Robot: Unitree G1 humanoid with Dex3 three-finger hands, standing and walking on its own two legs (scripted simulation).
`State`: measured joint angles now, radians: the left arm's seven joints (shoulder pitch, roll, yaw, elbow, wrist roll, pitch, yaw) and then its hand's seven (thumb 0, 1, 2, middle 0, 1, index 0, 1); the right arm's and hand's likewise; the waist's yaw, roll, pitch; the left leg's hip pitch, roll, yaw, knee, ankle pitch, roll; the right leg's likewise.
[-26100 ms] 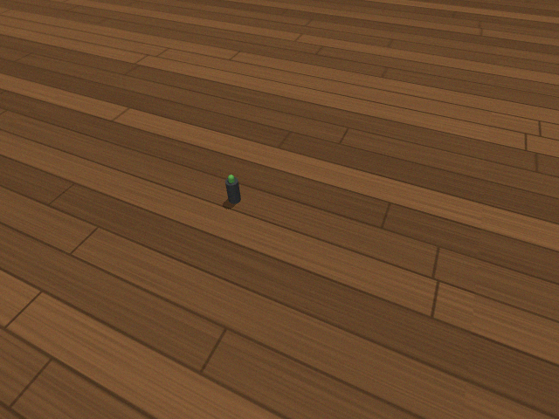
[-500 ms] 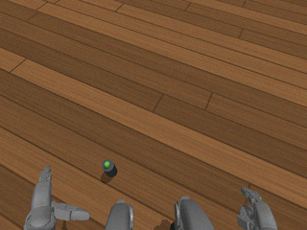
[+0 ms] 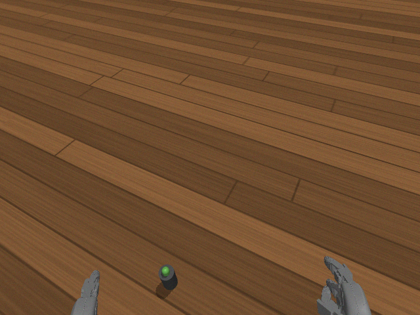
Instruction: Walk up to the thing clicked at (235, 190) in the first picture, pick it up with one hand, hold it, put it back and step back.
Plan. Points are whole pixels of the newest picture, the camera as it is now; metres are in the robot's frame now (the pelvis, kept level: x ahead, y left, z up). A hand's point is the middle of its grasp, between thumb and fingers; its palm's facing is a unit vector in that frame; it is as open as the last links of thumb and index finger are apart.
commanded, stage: home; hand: left
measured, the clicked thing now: (167, 276) +0.43 +0.20 -0.64
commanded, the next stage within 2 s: stand in 1.52 s
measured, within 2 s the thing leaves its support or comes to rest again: neither
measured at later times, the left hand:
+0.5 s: hand out of the picture +0.17 +0.17 -0.05, palm faces +0.10 -0.95 -0.29, open 17.6 cm
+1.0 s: hand out of the picture +0.16 +0.17 -0.05, palm faces +0.11 -0.95 -0.28, open 17.6 cm
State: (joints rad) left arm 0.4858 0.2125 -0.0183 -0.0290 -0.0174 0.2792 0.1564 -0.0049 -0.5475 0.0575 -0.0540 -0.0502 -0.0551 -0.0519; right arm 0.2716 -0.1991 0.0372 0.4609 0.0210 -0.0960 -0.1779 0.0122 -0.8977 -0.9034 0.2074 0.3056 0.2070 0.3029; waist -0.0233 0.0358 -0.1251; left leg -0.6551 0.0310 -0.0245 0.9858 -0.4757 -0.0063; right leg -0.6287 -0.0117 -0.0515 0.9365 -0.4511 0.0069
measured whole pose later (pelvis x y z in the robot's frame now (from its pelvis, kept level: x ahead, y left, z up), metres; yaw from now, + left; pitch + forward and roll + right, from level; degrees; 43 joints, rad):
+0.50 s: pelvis +0.00 -0.01 +0.00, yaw +0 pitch +7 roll -2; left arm 0.46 0.20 -0.01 0.01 -0.01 0.26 0.14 -0.01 -0.56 0.05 -0.05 -0.05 -0.05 -0.05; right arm 0.29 -0.21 0.03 0.51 0.01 -0.13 -0.17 0.01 -0.90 -0.90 0.21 0.31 0.21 0.30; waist -0.03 0.03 -0.10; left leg -0.62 0.04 -0.03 0.96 -0.46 -0.02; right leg -0.59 -0.01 -0.06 0.91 -0.44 0.00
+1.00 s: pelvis +0.00 -0.01 +0.00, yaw +0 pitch +7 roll -1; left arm 0.45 0.20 -0.01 0.03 -0.01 0.26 0.13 -0.01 -0.57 0.04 -0.05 -0.05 -0.05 -0.05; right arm 0.28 -0.21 0.02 0.52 0.01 -0.15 -0.18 0.01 -0.90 -0.90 0.21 0.31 0.21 0.30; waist -0.02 0.03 -0.10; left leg -0.61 0.04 -0.03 0.95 -0.45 -0.02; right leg -0.59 0.00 -0.06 0.91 -0.44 -0.01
